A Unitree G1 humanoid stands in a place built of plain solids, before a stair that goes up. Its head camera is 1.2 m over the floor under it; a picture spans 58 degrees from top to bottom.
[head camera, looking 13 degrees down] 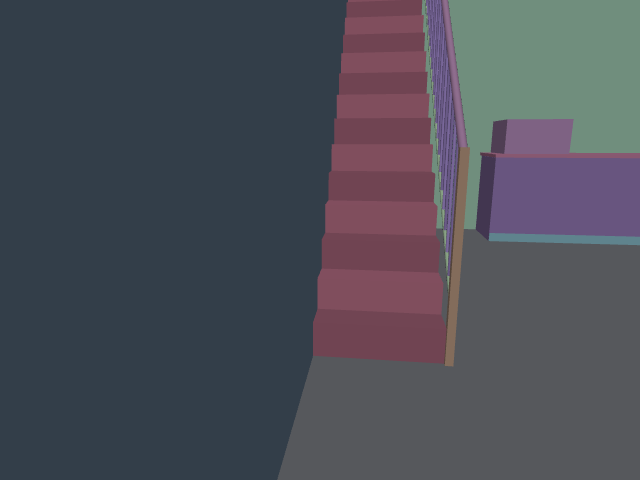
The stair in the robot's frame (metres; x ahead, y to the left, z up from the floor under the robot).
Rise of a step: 0.19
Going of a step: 0.20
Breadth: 0.73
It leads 7 degrees to the right of straight ahead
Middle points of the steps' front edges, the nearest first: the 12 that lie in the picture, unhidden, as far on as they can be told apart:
2.21 -0.32 0.21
2.41 -0.35 0.40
2.61 -0.37 0.59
2.81 -0.40 0.78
3.01 -0.42 0.98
3.22 -0.45 1.17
3.42 -0.47 1.36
3.62 -0.50 1.56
3.82 -0.52 1.75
4.02 -0.55 1.94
4.22 -0.57 2.13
4.42 -0.60 2.33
